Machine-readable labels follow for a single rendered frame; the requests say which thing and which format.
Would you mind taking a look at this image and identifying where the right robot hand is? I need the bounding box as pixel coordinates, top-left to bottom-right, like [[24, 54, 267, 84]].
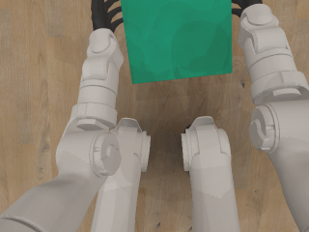
[[231, 0, 263, 18]]

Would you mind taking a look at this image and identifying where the right robot thigh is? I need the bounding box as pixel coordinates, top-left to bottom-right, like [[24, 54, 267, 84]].
[[181, 125, 240, 232]]

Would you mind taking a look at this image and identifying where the robot right forearm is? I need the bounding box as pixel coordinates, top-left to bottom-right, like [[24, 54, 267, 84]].
[[238, 4, 309, 106]]

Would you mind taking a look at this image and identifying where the left robot hand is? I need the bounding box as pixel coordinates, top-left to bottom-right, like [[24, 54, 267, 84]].
[[91, 0, 124, 33]]

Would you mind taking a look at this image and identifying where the robot left forearm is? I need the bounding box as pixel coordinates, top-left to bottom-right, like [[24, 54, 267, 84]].
[[55, 28, 124, 159]]

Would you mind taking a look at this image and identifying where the left robot upper arm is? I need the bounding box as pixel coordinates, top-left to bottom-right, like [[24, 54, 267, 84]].
[[0, 130, 122, 232]]

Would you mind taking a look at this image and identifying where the carton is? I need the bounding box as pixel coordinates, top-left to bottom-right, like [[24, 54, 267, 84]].
[[120, 0, 233, 84]]

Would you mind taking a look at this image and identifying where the right robot upper arm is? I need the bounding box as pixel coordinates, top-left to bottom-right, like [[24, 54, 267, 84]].
[[248, 100, 309, 232]]

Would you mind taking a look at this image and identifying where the robot right shin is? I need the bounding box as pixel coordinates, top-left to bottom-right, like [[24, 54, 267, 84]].
[[188, 116, 232, 161]]

